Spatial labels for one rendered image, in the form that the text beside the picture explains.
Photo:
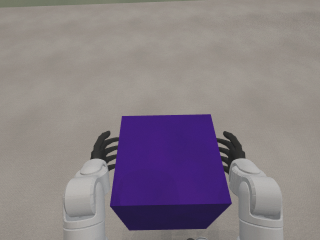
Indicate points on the left robot forearm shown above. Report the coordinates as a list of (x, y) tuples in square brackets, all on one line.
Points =
[(84, 202)]

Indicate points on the robot left hand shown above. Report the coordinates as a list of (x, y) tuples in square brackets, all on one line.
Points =
[(100, 151)]

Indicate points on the right robot forearm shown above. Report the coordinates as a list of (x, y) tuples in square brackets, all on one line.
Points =
[(260, 202)]

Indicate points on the carton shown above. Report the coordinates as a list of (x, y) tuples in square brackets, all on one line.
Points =
[(168, 173)]

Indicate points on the robot right hand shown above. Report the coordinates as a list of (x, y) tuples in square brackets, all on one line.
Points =
[(234, 152)]

